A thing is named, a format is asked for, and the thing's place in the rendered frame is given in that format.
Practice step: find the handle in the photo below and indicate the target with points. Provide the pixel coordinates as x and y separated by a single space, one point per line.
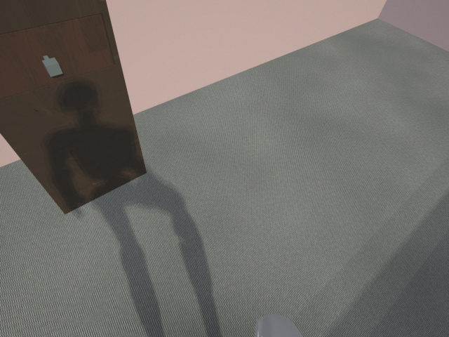
52 66

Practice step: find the robot right thigh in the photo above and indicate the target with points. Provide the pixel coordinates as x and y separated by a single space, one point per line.
275 326

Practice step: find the cabinet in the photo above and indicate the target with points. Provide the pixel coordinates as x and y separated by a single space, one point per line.
77 136

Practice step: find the drawer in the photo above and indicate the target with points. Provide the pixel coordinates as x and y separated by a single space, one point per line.
79 45

